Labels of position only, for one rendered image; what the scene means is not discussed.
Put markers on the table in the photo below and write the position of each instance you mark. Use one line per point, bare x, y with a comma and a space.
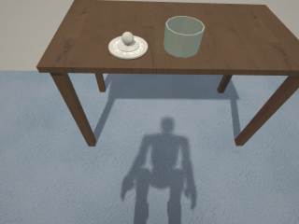
238, 40

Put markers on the knob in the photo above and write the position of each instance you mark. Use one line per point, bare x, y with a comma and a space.
127, 38

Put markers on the pot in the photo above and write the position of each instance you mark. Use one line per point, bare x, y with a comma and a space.
183, 36

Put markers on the lid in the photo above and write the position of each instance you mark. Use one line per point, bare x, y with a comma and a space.
128, 52

